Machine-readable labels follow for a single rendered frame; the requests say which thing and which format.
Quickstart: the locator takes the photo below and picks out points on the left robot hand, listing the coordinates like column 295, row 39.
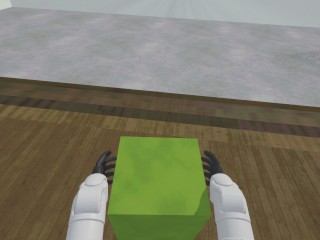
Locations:
column 101, row 166

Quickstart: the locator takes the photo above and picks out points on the right robot forearm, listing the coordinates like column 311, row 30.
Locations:
column 230, row 209

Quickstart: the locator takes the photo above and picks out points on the right robot hand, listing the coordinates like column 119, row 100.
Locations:
column 213, row 167

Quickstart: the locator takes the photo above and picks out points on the left robot forearm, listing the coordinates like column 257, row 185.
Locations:
column 88, row 212

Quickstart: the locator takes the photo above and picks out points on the carton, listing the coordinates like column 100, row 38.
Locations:
column 159, row 190

